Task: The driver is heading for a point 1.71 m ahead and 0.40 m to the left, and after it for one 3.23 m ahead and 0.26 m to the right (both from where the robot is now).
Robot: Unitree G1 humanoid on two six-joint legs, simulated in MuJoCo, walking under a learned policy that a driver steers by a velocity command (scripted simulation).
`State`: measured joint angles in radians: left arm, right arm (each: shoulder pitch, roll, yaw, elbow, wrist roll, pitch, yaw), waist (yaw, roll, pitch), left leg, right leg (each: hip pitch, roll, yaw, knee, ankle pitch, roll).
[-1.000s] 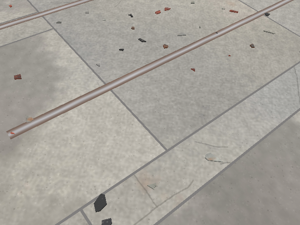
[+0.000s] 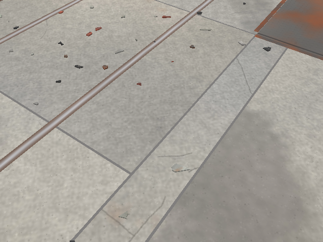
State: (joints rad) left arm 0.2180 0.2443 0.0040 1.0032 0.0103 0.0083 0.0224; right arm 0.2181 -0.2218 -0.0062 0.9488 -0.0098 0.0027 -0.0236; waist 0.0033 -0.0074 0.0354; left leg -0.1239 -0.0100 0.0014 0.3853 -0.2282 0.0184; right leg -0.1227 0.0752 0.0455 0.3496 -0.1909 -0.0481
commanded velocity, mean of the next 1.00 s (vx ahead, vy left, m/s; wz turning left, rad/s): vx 0.24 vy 0.00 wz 0.05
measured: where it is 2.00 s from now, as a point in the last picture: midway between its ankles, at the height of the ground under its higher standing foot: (139, 184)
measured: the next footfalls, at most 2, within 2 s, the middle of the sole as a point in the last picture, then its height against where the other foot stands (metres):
left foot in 1.08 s outside the picture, level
right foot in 1.64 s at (166, 183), level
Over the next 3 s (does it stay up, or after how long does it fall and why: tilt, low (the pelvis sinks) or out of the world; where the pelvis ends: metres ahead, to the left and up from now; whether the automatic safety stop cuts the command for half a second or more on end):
stays up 1.24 0.31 0.00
